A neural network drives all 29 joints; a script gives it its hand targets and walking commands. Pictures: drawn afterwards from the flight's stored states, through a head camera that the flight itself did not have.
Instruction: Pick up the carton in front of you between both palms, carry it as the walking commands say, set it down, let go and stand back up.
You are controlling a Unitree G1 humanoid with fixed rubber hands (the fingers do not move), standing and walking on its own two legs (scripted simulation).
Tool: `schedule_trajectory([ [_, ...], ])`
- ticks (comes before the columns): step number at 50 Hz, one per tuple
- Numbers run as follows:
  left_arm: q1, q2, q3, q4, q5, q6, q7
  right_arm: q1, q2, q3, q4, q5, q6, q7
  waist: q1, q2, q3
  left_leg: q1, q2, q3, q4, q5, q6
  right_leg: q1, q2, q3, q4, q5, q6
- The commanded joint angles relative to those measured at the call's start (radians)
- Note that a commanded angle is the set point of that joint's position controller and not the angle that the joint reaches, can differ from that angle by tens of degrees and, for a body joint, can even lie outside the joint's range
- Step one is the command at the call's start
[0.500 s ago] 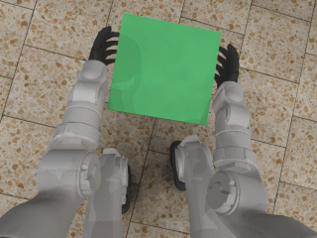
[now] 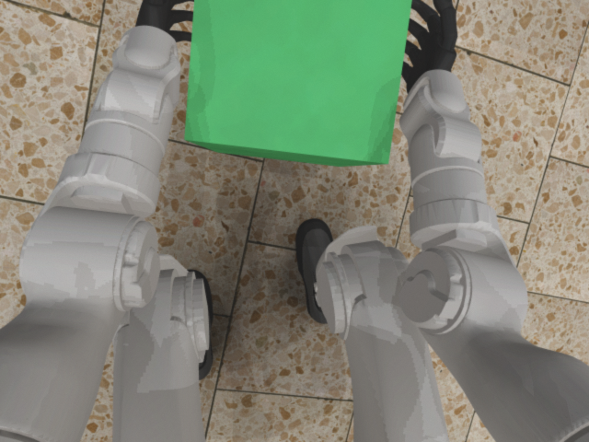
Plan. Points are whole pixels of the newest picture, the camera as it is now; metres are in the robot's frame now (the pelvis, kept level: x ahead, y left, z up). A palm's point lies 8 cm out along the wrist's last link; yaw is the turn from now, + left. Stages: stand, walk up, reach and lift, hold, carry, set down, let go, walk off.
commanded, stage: set down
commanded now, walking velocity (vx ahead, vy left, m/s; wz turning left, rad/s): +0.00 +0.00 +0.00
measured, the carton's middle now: (291, 81) +0.51 -0.08 -0.23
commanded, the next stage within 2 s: none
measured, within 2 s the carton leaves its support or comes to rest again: rests again in 1.04 s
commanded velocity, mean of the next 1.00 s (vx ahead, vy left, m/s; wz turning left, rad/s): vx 0.00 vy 0.00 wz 0.00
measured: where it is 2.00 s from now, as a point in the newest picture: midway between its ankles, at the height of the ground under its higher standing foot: (259, 314)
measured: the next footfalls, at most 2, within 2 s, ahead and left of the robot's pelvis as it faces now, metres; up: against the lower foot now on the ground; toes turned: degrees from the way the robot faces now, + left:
none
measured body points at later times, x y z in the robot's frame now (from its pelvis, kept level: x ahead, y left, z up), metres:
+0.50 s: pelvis +0.00 +0.01 -0.02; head +0.35 +0.03 +0.26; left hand +0.55 +0.07 -0.20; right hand +0.49 -0.22 -0.17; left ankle +0.08 +0.11 -0.37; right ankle +0.15 -0.14 -0.37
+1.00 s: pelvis +0.00 +0.00 -0.02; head +0.36 +0.04 +0.24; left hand +0.55 +0.07 -0.21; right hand +0.49 -0.24 -0.18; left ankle +0.08 +0.11 -0.37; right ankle +0.15 -0.14 -0.37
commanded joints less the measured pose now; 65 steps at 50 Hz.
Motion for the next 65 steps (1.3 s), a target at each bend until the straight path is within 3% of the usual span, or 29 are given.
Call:
schedule_trajectory([
  [1,-0.507,-0.854,-0.277,-0.205,-0.094,-0.081,-0.208,-0.374,0.887,0.426,0.029,0.11,0.002,0.247,0.043,0.202,-1.105,0.475,-0.079,0.057,-0.23,0.35,0.012,0.741,0.095,-0.14,-0.013,0.382,-0.001],
  [6,-0.512,-0.854,-0.289,-0.211,-0.093,-0.085,-0.189,-0.392,0.861,0.417,0.027,0.129,-0.002,0.259,0.035,0.215,-1.066,0.519,-0.073,0.037,-0.212,0.397,0.012,0.632,0.091,-0.151,0.008,0.365,0.006],
  [18,-0.52,-0.767,-0.215,-0.079,-0.062,-0.095,-0.177,-0.435,0.736,0.305,0.093,0.084,-0.028,0.261,0.021,0.209,-0.879,0.415,-0.069,0.022,-0.219,0.255,0.021,0.533,0.078,-0.158,0.02,0.223,-0.002],
  [28,-0.549,-0.691,-0.207,-0.055,-0.061,-0.113,-0.179,-0.414,0.662,0.239,0.174,0.06,-0.052,0.254,0.014,0.218,-0.8,0.365,-0.061,0.013,-0.199,0.262,0.023,0.505,0.076,-0.144,0.03,0.222,-0.012],
  [45,-0.408,-0.518,-0.128,0.06,0.031,-0.103,-0.183,-0.381,0.483,0.17,0.266,0.042,-0.08,0.245,0.077,0.143,-0.62,0.308,-0.033,-0.007,-0.176,0.23,0.039,0.434,0.074,-0.116,0.042,0.152,-0.013],
  [51,-0.397,-0.322,-0.114,0.081,0.038,-0.118,-0.151,-0.328,0.313,0.116,0.315,0.047,-0.115,0.204,0.073,0.129,-0.596,0.325,-0.007,-0.021,-0.174,0.213,0.032,0.457,0.059,-0.124,0.055,0.145,0.005],
  [53,-0.376,-0.142,-0.094,0.076,0.024,-0.13,-0.115,-0.264,0.155,0.08,0.335,0.068,-0.144,0.161,0.072,0.133,-0.606,0.348,0.01,-0.024,-0.171,0.218,0.02,0.477,0.045,-0.128,0.059,0.156,0.018],
  [55,-0.325,0.134,-0.075,0.072,0.004,-0.147,-0.048,-0.182,-0.125,0.067,0.34,0.11,-0.191,0.082,0.073,0.141,-0.617,0.375,0.032,-0.026,-0.168,0.22,0.007,0.498,0.025,-0.126,0.056,0.175,0.032],
  [58,-0.366,0.237,-0.143,0.076,-0.093,-0.163,-0.017,-0.179,-0.267,0.111,0.337,0.206,-0.247,0.017,0.039,0.175,-0.659,0.39,0.044,-0.046,-0.159,0.256,0.002,0.519,0.006,-0.123,0.062,0.241,0.028],
  [62,-0.439,0.175,-0.268,-0.007,-0.225,-0.176,-0.043,-0.175,-0.269,0.178,0.336,0.288,-0.276,0.016,-0.042,0.225,-0.722,0.43,0.054,-0.06,-0.137,0.336,-0.007,0.511,-0.007,-0.128,0.068,0.328,-0.002],
  [65,-0.427,0.168,-0.308,-0.026,-0.282,-0.172,-0.057,-0.147,-0.277,0.21,0.304,0.321,-0.278,0.016,-0.074,0.23,-0.768,0.452,0.06,-0.051,-0.126,0.346,-0.016,0.557,-0.016,-0.13,0.055,0.361,-0.01],
])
